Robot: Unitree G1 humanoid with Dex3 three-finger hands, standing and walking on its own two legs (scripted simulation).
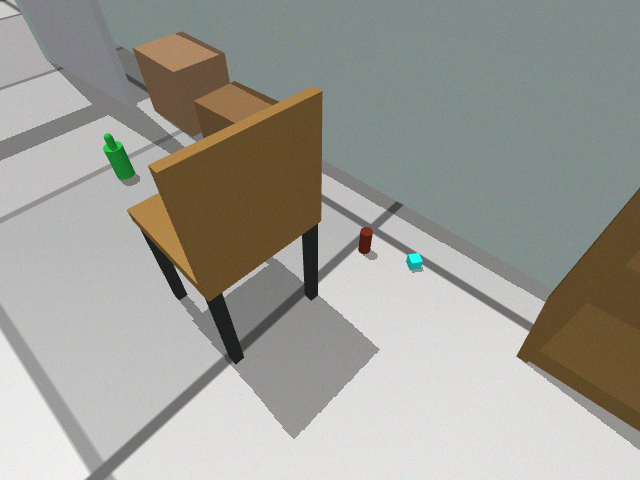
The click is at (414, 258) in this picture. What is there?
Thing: cube
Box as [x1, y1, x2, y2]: [406, 253, 422, 269]
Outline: 418,253 408,254 406,262 409,269 420,268 422,261
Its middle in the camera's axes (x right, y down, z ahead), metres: +0.37 +0.10 +1.56
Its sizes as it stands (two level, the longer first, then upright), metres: 0.046 0.046 0.046
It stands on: the floor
